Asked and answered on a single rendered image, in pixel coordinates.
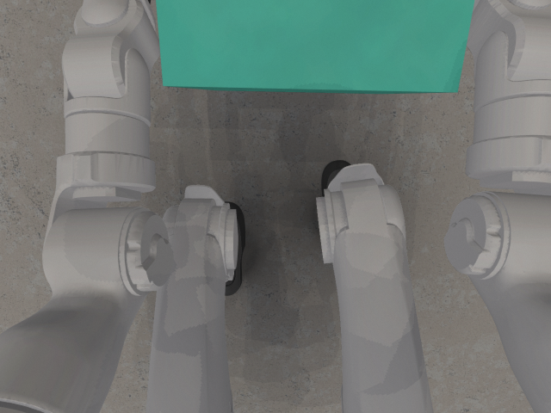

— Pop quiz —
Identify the robot right upper arm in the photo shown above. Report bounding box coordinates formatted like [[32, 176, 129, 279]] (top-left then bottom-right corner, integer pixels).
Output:
[[443, 191, 551, 413]]

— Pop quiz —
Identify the robot right foot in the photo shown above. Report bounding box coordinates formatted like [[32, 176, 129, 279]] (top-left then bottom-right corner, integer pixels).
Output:
[[321, 160, 351, 197]]

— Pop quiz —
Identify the left robot shin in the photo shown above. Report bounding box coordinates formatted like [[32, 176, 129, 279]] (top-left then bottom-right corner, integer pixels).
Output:
[[163, 185, 235, 281]]

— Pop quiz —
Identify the carton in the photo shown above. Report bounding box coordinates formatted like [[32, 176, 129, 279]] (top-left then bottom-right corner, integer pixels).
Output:
[[156, 0, 474, 94]]

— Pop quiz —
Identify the left robot forearm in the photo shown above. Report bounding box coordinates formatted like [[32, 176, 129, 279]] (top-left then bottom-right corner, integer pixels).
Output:
[[42, 0, 160, 275]]

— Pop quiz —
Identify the right robot forearm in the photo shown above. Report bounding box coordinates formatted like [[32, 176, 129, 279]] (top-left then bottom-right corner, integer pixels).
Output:
[[465, 0, 551, 196]]

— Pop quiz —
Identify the robot left upper arm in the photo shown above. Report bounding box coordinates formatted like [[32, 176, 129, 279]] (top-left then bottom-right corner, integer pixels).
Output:
[[0, 206, 174, 413]]

